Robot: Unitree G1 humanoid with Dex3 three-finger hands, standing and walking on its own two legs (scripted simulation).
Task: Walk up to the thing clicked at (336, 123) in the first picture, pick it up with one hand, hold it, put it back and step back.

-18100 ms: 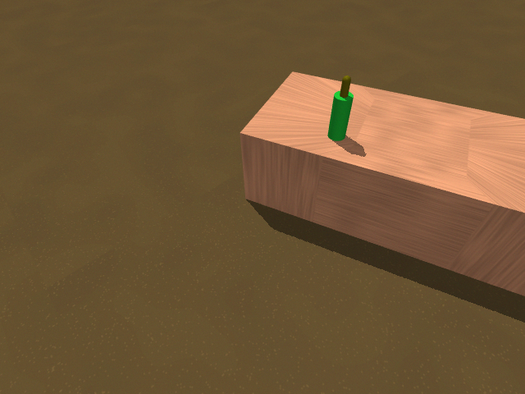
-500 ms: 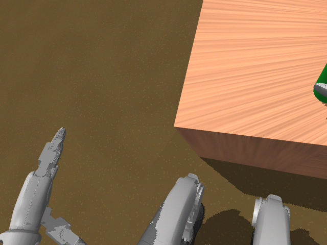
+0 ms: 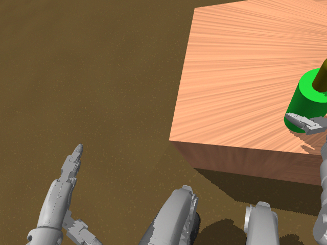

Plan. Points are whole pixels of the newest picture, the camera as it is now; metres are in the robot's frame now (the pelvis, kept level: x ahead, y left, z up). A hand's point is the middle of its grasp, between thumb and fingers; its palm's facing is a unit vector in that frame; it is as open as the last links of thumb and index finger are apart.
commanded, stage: settle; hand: right
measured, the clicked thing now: (313, 97) +0.48 -0.19 -0.02
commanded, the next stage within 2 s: lift in 0.44 s
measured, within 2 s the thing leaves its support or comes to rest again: neither
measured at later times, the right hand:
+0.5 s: hand (322, 85) +0.51 -0.21 -0.02, palm faces +0.19 +0.98 -0.01, open 10.4 cm
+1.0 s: hand out of the picture +0.47 -0.21 +0.03, palm faces +0.19 +0.98 -0.05, open 10.4 cm
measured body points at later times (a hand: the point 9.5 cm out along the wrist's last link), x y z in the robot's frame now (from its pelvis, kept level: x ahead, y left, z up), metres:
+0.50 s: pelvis +0.00 +0.00 +0.02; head +0.17 -0.07 +0.43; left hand +0.18 +0.26 +0.09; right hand +0.49 -0.26 -0.01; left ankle +0.06 +0.14 -0.55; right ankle +0.05 -0.14 -0.55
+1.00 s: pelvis +0.02 +0.00 +0.05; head +0.15 -0.06 +0.48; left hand +0.19 +0.25 +0.09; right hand +0.46 -0.26 +0.04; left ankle +0.06 +0.14 -0.55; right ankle +0.05 -0.14 -0.55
